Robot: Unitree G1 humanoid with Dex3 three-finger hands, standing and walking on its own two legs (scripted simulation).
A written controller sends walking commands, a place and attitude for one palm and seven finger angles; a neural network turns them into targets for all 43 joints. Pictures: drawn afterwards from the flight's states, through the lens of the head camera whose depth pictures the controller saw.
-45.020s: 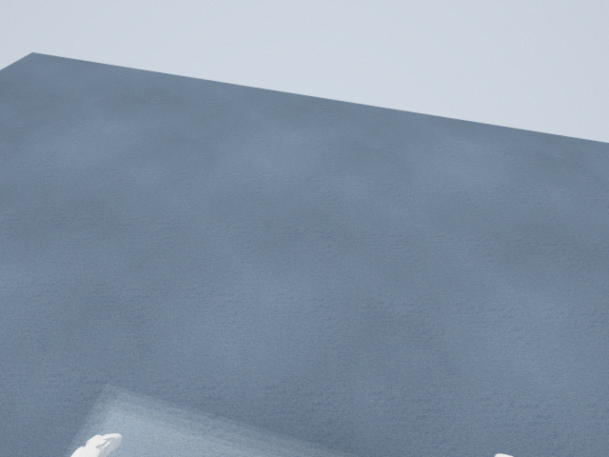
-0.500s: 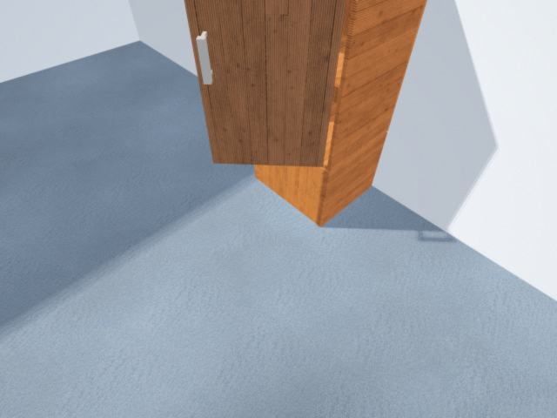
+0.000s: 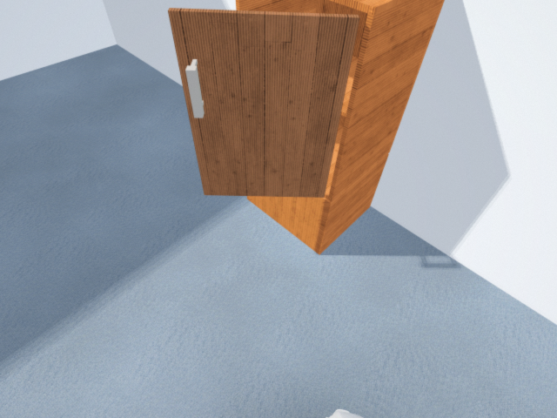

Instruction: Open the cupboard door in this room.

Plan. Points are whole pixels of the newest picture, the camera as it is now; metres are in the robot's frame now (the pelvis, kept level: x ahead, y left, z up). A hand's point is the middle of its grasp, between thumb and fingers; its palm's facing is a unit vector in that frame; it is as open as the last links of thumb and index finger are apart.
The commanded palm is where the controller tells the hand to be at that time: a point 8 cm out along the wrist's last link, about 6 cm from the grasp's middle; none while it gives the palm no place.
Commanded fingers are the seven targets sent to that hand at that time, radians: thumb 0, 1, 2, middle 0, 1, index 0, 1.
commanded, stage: take the last steps up to it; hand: left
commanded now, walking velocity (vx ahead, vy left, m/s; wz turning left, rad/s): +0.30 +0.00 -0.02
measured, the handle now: (196, 88) +0.84 +0.25 +0.02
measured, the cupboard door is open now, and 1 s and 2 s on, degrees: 44 44 44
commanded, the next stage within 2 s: come to a stop and stand still in 0.48 s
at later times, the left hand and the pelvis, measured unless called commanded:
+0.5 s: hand out of the picture +0.15 +0.20 -0.20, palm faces +0.08 -0.99 -0.15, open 7.3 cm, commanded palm none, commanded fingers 0.00 0.90 0.90 -0.20 -0.30 -0.20 -0.30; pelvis +0.18 +0.02 -0.02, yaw -1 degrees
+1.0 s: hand (196, 304) +0.36 +0.18 -0.18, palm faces +0.03 -0.98 -0.20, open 7.3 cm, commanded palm none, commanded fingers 0.00 0.90 0.90 -0.20 -0.30 -0.20 -0.30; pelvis +0.27 +0.00 -0.01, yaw +1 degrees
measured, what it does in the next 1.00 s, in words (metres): walks ahead: right foot, then left foot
